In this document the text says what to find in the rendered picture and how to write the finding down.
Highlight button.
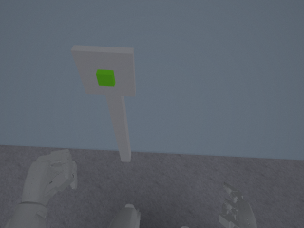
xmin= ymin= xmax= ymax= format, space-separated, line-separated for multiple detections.
xmin=96 ymin=69 xmax=116 ymax=87

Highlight left robot shin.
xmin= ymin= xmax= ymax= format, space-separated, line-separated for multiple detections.
xmin=125 ymin=204 xmax=135 ymax=208

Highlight right robot hand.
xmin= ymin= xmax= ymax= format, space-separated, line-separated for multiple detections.
xmin=218 ymin=182 xmax=257 ymax=228

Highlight left robot forearm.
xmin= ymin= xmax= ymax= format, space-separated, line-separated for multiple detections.
xmin=4 ymin=201 xmax=48 ymax=228

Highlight left robot thigh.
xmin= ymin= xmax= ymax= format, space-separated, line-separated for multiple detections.
xmin=108 ymin=207 xmax=141 ymax=228

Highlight panel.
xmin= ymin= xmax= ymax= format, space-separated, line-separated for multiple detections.
xmin=71 ymin=45 xmax=136 ymax=162

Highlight left robot hand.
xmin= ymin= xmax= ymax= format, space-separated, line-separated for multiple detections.
xmin=21 ymin=149 xmax=78 ymax=206

